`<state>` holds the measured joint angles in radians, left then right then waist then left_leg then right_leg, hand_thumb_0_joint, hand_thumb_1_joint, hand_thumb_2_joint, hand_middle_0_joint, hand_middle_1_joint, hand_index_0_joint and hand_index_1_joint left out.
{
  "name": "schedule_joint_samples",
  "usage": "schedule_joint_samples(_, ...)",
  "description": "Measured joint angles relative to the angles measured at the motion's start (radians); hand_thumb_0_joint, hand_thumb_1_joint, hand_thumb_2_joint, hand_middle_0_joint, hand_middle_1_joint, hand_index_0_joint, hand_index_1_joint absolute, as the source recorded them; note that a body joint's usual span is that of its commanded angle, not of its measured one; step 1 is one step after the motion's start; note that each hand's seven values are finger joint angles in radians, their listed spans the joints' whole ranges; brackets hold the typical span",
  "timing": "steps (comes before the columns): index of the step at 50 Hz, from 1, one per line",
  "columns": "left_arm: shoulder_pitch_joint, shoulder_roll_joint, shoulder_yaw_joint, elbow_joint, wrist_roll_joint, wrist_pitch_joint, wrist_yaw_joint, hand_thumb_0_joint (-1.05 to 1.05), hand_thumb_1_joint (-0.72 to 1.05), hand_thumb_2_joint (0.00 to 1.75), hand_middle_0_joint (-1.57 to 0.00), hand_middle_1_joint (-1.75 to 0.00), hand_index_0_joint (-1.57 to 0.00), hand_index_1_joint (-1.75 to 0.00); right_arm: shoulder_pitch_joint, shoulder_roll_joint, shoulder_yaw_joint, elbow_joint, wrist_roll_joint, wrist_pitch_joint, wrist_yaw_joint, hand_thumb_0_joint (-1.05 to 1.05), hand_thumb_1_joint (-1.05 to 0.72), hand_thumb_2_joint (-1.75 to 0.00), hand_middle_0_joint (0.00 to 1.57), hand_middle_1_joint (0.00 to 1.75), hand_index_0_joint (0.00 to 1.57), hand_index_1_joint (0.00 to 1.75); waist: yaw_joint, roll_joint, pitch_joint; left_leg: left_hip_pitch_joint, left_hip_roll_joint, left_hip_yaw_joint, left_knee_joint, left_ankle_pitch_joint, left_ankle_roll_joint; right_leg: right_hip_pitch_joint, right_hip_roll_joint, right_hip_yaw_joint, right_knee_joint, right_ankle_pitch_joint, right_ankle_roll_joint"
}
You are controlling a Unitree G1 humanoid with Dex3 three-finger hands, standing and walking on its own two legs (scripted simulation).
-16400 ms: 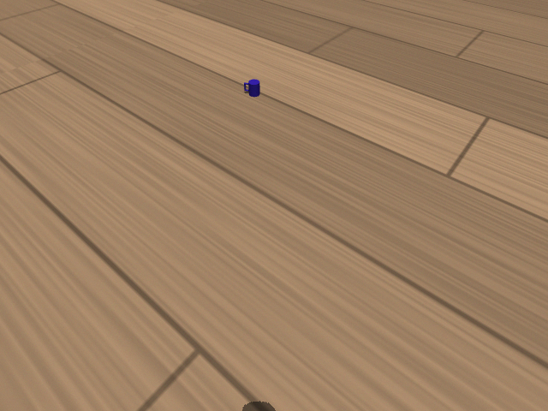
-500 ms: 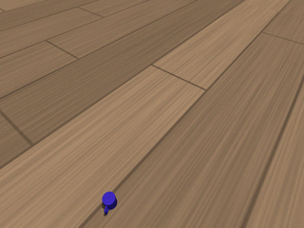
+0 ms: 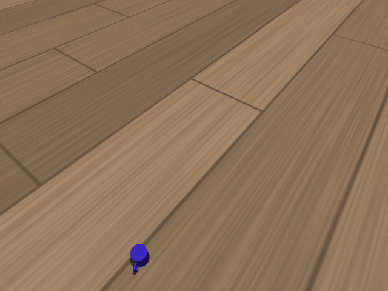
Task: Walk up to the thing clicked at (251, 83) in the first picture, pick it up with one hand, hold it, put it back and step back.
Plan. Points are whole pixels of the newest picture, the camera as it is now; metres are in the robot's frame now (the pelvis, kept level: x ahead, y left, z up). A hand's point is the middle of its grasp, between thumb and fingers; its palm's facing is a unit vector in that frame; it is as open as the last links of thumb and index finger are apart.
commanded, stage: walk up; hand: left
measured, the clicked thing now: (138, 259) +0.40 +0.26 -0.74
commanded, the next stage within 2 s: stand in 0.12 s
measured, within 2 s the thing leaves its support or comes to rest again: neither
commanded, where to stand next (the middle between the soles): +0.04 +0.01 m, yaw +2 degrees
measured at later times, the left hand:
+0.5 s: hand out of the picture +0.10 +0.25 -0.15, palm faces -0.03 -0.94 -0.34, open 7.3 cm
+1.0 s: hand out of the picture +0.08 +0.25 -0.16, palm faces -0.04 -0.94 -0.34, open 7.3 cm
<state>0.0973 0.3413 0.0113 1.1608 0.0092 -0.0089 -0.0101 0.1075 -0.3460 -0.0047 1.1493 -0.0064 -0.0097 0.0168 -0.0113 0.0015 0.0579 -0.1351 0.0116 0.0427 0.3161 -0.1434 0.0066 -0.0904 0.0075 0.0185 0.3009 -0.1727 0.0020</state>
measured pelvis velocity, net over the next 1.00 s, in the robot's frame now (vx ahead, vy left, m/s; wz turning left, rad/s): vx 0.01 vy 0.00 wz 0.01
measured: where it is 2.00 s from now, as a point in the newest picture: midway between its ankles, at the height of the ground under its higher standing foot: outside the picture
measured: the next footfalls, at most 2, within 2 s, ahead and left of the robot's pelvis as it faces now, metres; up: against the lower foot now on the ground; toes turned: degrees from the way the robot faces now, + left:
none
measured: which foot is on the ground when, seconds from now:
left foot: down 0.00-1.00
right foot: down 0.00-1.00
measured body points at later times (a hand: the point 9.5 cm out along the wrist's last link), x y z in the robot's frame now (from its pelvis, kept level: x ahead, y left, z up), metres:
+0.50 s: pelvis +0.01 +0.00 +0.00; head +0.02 +0.00 +0.45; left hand +0.10 +0.30 -0.13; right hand +0.10 -0.30 -0.13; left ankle +0.02 +0.11 -0.75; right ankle +0.00 -0.12 -0.75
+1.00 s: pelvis +0.01 +0.00 +0.00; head +0.02 +0.00 +0.45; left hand +0.08 +0.30 -0.13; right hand +0.09 -0.30 -0.13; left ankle +0.02 +0.11 -0.75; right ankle +0.00 -0.12 -0.75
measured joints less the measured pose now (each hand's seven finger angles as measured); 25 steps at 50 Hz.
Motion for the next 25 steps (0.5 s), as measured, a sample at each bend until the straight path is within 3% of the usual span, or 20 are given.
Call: schedule_joint_samples(25, -0.004, 0.008, -0.014, -0.033, 0.003, -0.007, 0.007, 0.0, 0.91, 0.9, -0.2, -0.29, -0.21, -0.3, -0.024, -0.005, 0.003, -0.008, -0.003, -0.003, -0.006, 0.01, -0.9, -0.9, 0.21, 0.29, 0.21, 0.3, -0.001, -0.005, -0.015, 0.032, -0.011, -0.001, -0.022, -0.006, 0.002, 0.025, -0.011, -0.002, -0.004, -0.017, 0.004)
